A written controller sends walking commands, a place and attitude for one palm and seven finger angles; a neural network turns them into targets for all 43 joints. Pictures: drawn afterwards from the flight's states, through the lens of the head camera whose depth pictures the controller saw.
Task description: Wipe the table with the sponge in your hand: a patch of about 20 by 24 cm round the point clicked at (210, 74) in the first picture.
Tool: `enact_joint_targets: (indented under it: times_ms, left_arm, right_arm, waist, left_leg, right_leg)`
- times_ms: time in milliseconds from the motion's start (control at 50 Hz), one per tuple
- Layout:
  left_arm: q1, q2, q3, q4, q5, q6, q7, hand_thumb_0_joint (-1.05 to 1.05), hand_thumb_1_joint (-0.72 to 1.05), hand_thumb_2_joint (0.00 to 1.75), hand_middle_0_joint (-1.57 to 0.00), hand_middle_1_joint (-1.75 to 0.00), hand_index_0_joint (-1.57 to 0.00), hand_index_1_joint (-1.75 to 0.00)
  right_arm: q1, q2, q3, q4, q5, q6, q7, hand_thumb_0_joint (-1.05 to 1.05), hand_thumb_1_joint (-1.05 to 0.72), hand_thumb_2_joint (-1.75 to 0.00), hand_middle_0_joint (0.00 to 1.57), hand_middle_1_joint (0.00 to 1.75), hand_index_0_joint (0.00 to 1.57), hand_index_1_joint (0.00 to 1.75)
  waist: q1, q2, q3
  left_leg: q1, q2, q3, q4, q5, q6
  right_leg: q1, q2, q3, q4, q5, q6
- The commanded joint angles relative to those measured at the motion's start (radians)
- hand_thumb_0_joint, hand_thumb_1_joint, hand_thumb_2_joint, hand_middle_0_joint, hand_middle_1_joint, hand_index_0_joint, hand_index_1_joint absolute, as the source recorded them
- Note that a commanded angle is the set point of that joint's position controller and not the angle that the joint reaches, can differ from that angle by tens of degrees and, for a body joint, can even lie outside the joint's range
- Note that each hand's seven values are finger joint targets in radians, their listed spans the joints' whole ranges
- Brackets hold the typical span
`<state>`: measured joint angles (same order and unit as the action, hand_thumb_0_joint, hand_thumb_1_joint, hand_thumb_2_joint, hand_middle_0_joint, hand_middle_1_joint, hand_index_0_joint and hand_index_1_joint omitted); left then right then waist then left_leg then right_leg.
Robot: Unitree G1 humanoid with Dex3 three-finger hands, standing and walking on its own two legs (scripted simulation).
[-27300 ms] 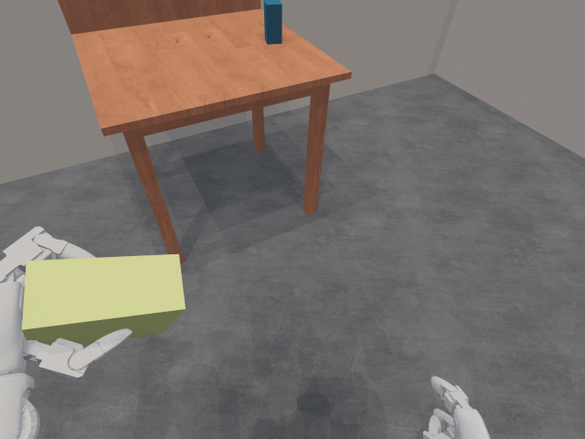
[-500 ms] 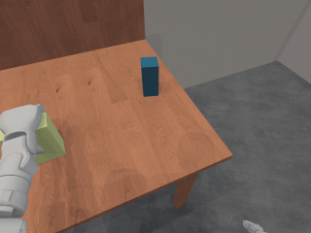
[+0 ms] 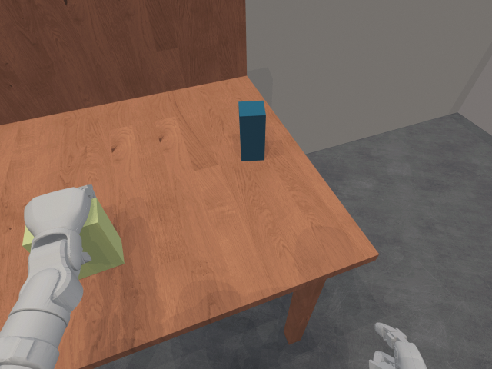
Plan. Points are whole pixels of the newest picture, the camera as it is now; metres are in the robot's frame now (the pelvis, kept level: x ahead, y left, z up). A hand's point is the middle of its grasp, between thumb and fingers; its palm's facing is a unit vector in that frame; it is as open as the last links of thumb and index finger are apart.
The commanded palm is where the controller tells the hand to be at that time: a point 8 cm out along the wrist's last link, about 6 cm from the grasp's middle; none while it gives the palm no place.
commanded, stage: wipe back along the first lane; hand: left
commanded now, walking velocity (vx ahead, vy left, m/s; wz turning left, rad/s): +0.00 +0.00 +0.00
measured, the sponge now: (84, 249) +0.31 +0.33 +0.00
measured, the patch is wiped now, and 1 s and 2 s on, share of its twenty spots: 1.00 1.00 1.00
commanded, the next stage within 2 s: lift the sponge slowly off the table in 0.70 s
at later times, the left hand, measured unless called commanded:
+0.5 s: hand (79, 256) +0.27 +0.30 +0.05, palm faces -0.03 -0.03 -1.00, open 10.1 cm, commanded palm +0.22 +0.28 +0.08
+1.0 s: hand (74, 279) +0.23 +0.29 +0.05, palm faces -0.01 -0.06 -1.00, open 10.1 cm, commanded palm +0.20 +0.27 +0.10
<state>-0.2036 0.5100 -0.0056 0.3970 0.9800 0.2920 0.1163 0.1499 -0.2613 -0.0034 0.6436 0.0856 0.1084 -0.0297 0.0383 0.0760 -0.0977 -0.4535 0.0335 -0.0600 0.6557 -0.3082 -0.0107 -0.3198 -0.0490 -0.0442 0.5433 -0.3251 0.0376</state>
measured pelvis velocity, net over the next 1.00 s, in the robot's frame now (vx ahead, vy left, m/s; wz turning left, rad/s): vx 0.00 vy -0.02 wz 0.00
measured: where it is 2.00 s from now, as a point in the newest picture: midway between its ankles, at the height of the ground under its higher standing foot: outside the picture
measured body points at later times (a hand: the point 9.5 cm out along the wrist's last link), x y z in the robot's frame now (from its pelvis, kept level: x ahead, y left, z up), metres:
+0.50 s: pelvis +0.01 -0.02 +0.00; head +0.01 -0.04 +0.45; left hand +0.26 +0.30 +0.11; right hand +0.21 -0.25 -0.09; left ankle +0.01 +0.12 -0.73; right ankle -0.04 -0.16 -0.73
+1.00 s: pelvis +0.00 -0.02 +0.00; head -0.01 -0.05 +0.45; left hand +0.22 +0.29 +0.11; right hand +0.22 -0.24 -0.08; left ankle +0.01 +0.12 -0.73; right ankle -0.04 -0.16 -0.73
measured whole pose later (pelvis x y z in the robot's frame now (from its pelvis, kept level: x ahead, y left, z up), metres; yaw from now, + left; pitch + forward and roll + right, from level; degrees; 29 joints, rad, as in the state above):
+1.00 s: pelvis +0.00 -0.02 +0.00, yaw +0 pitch +2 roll -1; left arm 0.18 0.46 -0.01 0.00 0.94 0.32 0.12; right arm 0.10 -0.25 0.01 0.63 0.07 0.05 -0.04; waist 0.08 0.09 -0.08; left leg -0.36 0.05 -0.06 0.64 -0.31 -0.03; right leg -0.25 -0.04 -0.04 0.57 -0.35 0.03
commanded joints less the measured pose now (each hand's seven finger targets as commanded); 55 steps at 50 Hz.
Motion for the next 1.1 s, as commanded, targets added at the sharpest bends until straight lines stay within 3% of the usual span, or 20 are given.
enact_joint_targets:
  times_ms: [0, 60, 80, 100, 160, 360, 380, 400, 480, 500, 580, 600, 680, 740, 820, 880, 920, 980, 1040, 1080]
  left_arm:
    - [-0.013, 0.069, -0.007, -0.127, -0.021, -0.003, -0.036, 0.0, 0.1, 1.3, -1.2, -1.6, -1.2, -1.6]
    - [0.066, 0.079, 0.017, -0.171, -0.035, 0.004, -0.031, 0.0, 0.1, 1.3, -1.2, -1.6, -1.2, -1.6]
    - [0.082, 0.122, 0.061, -0.173, -0.035, 0.008, -0.025, 0.0, 0.1, 1.3, -1.2, -1.6, -1.2, -1.6]
    - [0.075, 0.066, 0.007, -0.201, -0.04, 0.015, -0.028, 0.0, 0.1, 1.3, -1.2, -1.6, -1.2, -1.6]
    - [0.072, 0.06, -0.001, -0.214, -0.035, 0.025, -0.022, 0.0, 0.1, 1.3, -1.2, -1.6, -1.2, -1.6]
    - [0.18, 0.073, 0.023, -0.274, -0.036, 0.037, -0.039, 0.0, 0.1, 1.3, -1.2, -1.6, -1.2, -1.6]
    - [0.214, 0.113, 0.065, -0.291, -0.037, 0.035, -0.037, 0.0, 0.1, 1.3, -1.2, -1.6, -1.2, -1.6]
    - [0.219, 0.064, 0.021, -0.316, -0.041, 0.033, -0.042, 0.0, 0.1, 1.3, -1.2, -1.6, -1.2, -1.6]
    - [0.307, 0.103, 0.079, -0.348, -0.047, 0.025, -0.032, 0.0, 0.1, 1.3, -1.2, -1.6, -1.2, -1.6]
    - [0.296, 0.047, 0.022, -0.383, -0.052, 0.025, -0.034, 0.0, 0.1, 1.3, -1.2, -1.6, -1.2, -1.6]
    - [0.372, 0.091, 0.086, -0.402, -0.055, 0.026, -0.014, 0.0, 0.1, 1.3, -1.2, -1.6, -1.2, -1.6]
    - [0.387, 0.051, 0.052, -0.422, -0.066, 0.027, -0.015, 0.0, 0.1, 1.3, -1.2, -1.6, -1.2, -1.6]
    - [0.393, 0.09, 0.092, -0.436, -0.064, 0.039, -0.004, 0.0, 0.1, 1.3, -1.2, -1.6, -1.2, -1.6]
    - [0.427, 0.062, 0.059, -0.446, -0.06, 0.046, -0.009, 0.0, 0.1, 1.3, -1.2, -1.6, -1.2, -1.6]
    - [0.38, 0.051, 0.036, -0.498, -0.056, 0.046, -0.01, 0.0, 0.1, 1.3, -1.2, -1.6, -1.2, -1.6]
    - [0.359, 0.128, 0.108, -0.488, -0.051, 0.046, -0.005, 0.0, 0.1, 1.3, -1.2, -1.6, -1.2, -1.6]
    - [0.296, 0.116, 0.083, -0.497, -0.046, 0.04, -0.009, 0.0, 0.1, 1.3, -1.2, -1.6, -1.2, -1.6]
    - [0.287, 0.143, 0.108, -0.503, -0.037, 0.036, -0.01, 0.0, 0.1, 1.3, -1.2, -1.6, -1.2, -1.6]
    - [0.286, 0.111, 0.071, -0.533, -0.034, 0.028, -0.015, 0.0, 0.1, 1.3, -1.2, -1.6, -1.2, -1.6]
    - [0.267, 0.158, 0.117, -0.555, -0.032, 0.019, -0.007, 0.0, 0.1, 1.3, -1.2, -1.6, -1.2, -1.6]
  right_arm:
    - [-0.121, -0.135, -0.048, -0.152, -0.007, -0.052, -0.001, 0.0, -0.9, -0.9, 0.2, 0.3, 0.2, 0.3]
    - [-0.13, -0.133, -0.047, -0.158, -0.008, -0.057, 0.005, 0.0, -0.9, -0.9, 0.2, 0.3, 0.2, 0.3]
    - [-0.138, -0.141, -0.05, -0.15, -0.009, -0.057, 0.003, 0.0, -0.9, -0.9, 0.2, 0.3, 0.2, 0.3]
    - [-0.144, -0.132, -0.044, -0.165, -0.008, -0.059, 0.002, 0.0, -0.9, -0.9, 0.2, 0.3, 0.2, 0.3]
    - [-0.149, -0.13, -0.042, -0.157, -0.007, -0.066, 0.0, 0.0, -0.9, -0.9, 0.2, 0.3, 0.2, 0.3]
    - [-0.166, -0.126, -0.04, -0.163, -0.012, -0.078, -0.006, 0.0, -0.9, -0.9, 0.2, 0.3, 0.2, 0.3]
    - [-0.175, -0.13, -0.042, -0.163, -0.014, -0.079, -0.006, 0.0, -0.9, -0.9, 0.2, 0.3, 0.2, 0.3]
    - [-0.176, -0.121, -0.038, -0.176, -0.014, -0.081, -0.005, 0.0, -0.9, -0.9, 0.2, 0.3, 0.2, 0.3]
    - [-0.184, -0.123, -0.043, -0.173, -0.017, -0.087, -0.002, 0.0, -0.9, -0.9, 0.2, 0.3, 0.2, 0.3]
    - [-0.186, -0.116, -0.038, -0.189, -0.016, -0.09, -0.002, 0.0, -0.9, -0.9, 0.2, 0.3, 0.2, 0.3]
    - [-0.195, -0.119, -0.044, -0.181, -0.019, -0.096, -0.002, 0.0, -0.9, -0.9, 0.2, 0.3, 0.2, 0.3]
    - [-0.192, -0.114, -0.041, -0.194, -0.018, -0.097, -0.004, 0.0, -0.9, -0.9, 0.2, 0.3, 0.2, 0.3]
    - [-0.207, -0.118, -0.041, -0.184, -0.017, -0.1, -0.008, 0.0, -0.9, -0.9, 0.2, 0.3, 0.2, 0.3]
    - [-0.205, -0.114, -0.039, -0.189, -0.018, -0.105, -0.007, 0.0, -0.9, -0.9, 0.2, 0.3, 0.2, 0.3]
    - [-0.222, -0.106, -0.034, -0.195, -0.014, -0.112, -0.008, 0.0, -0.9, -0.9, 0.2, 0.3, 0.2, 0.3]
    - [-0.225, -0.113, -0.035, -0.183, -0.021, -0.115, -0.019, 0.0, -0.9, -0.9, 0.2, 0.3, 0.2, 0.3]
    - [-0.22, -0.107, -0.031, -0.181, -0.019, -0.119, -0.024, 0.0, -0.9, -0.9, 0.2, 0.3, 0.2, 0.3]
    - [-0.229, -0.107, -0.031, -0.177, -0.023, -0.125, -0.024, 0.0, -0.9, -0.9, 0.2, 0.3, 0.2, 0.3]
    - [-0.229, -0.1, -0.029, -0.186, -0.027, -0.131, -0.023, 0.0, -0.9, -0.9, 0.2, 0.3, 0.2, 0.3]
    - [-0.237, -0.101, -0.03, -0.179, -0.029, -0.136, -0.023, 0.0, -0.9, -0.9, 0.2, 0.3, 0.2, 0.3]
  waist:
    - [0.009, -0.045, -0.173]
    - [0.016, -0.072, -0.162]
    - [0.023, -0.08, -0.156]
    - [0.017, -0.073, -0.146]
    - [0.013, -0.071, -0.122]
    - [0.029, -0.104, -0.123]
    - [0.042, -0.082, -0.133]
    - [0.035, -0.075, -0.127]
    - [0.049, -0.091, -0.121]
    - [0.04, -0.078, -0.113]
    - [0.057, -0.084, -0.11]
    - [0.052, -0.102, -0.111]
    - [0.056, -0.107, -0.085]
    - [0.058, -0.089, -0.076]
    - [0.049, -0.071, -0.073]
    - [0.063, -0.085, -0.077]
    - [0.05, -0.064, -0.083]
    - [0.06, -0.038, -0.086]
    - [0.062, -0.017, -0.096]
    - [0.065, -0.001, -0.103]
  left_leg:
    - [0.194, -0.053, 0.026, -0.085, 0.291, 0.051]
    - [0.181, -0.051, 0.03, -0.086, 0.293, 0.05]
    - [0.178, -0.049, 0.027, -0.088, 0.295, 0.048]
    - [0.176, -0.053, 0.028, -0.094, 0.283, 0.049]
    - [0.179, -0.053, 0.032, -0.098, 0.259, 0.048]
    - [0.186, -0.063, 0.05, -0.082, 0.279, 0.052]
    - [0.19, -0.061, 0.046, -0.084, 0.283, 0.049]
    - [0.191, -0.066, 0.052, -0.08, 0.295, 0.051]
    - [0.188, -0.061, 0.051, -0.077, 0.301, 0.048]
    - [0.187, -0.066, 0.057, -0.077, 0.292, 0.05]
    - [0.189, -0.06, 0.055, -0.073, 0.297, 0.046]
    - [0.184, -0.065, 0.061, -0.07, 0.288, 0.048]
    - [0.181, -0.06, 0.057, -0.078, 0.264, 0.045]
    - [0.179, -0.061, 0.058, -0.078, 0.257, 0.046]
    - [0.189, -0.059, 0.053, -0.087, 0.239, 0.046]
    - [0.195, -0.059, 0.046, -0.095, 0.224, 0.045]
    - [0.204, -0.062, 0.048, -0.094, 0.224, 0.046]
    - [0.215, -0.06, 0.041, -0.105, 0.227, 0.044]
    - [0.224, -0.064, 0.04, -0.104, 0.242, 0.045]
    - [0.238, -0.06, 0.034, -0.111, 0.245, 0.043]
  right_leg:
    - [0.016, 0.092, -0.069, -0.046, 0.275, -0.094]
    - [0.037, 0.088, -0.071, -0.044, 0.305, -0.088]
    - [0.044, 0.089, -0.069, -0.044, 0.306, -0.09]
    - [0.034, 0.091, -0.076, -0.044, 0.289, -0.086]
    - [0.02, 0.089, -0.075, -0.049, 0.268, -0.085]
    - [0.063, 0.081, -0.063, -0.046, 0.343, -0.08]
    - [0.078, 0.081, -0.057, -0.043, 0.349, -0.084]
    - [0.078, 0.081, -0.064, -0.04, 0.366, -0.081]
    - [0.086, 0.079, -0.056, -0.038, 0.392, -0.08]
    - [0.077, 0.08, -0.063, -0.037, 0.382, -0.077]
    - [0.083, 0.078, -0.054, -0.034, 0.397, -0.079]
    - [0.086, 0.078, -0.06, -0.033, 0.399, -0.074]
    - [0.072, 0.077, -0.05, -0.038, 0.365, -0.074]
    - [0.063, 0.077, -0.059, -0.039, 0.338, -0.074]
    - [0.051, 0.077, -0.058, -0.043, 0.297, -0.074]
    - [0.061, 0.08, -0.048, -0.048, 0.274, -0.077]
    - [0.051, 0.078, -0.052, -0.05, 0.26, -0.076]
    - [0.059, 0.082, -0.051, -0.052, 0.242, -0.083]
    - [0.062, 0.083, -0.06, -0.054, 0.246, -0.084]
    - [0.072, 0.085, -0.052, -0.056, 0.246, -0.088]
